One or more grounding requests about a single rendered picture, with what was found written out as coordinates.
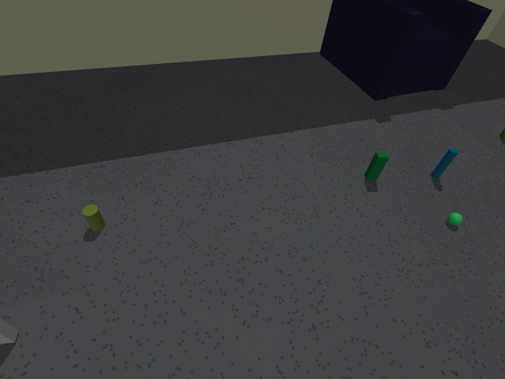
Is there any armchair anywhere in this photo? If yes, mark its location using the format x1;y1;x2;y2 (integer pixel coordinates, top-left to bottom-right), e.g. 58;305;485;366
320;0;492;101

